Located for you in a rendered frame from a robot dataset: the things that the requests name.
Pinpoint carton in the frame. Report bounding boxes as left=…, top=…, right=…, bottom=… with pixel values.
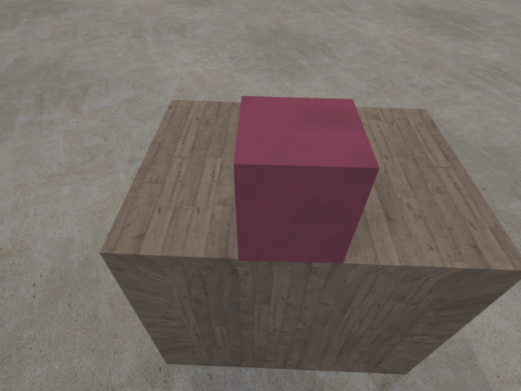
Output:
left=234, top=96, right=379, bottom=263

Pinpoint pedestal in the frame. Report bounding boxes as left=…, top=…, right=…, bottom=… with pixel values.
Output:
left=100, top=99, right=521, bottom=375

